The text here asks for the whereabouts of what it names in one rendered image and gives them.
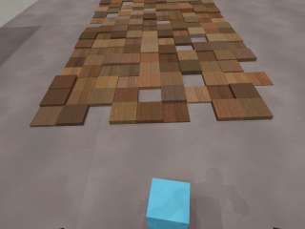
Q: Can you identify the carton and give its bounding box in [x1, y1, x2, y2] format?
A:
[146, 177, 191, 229]

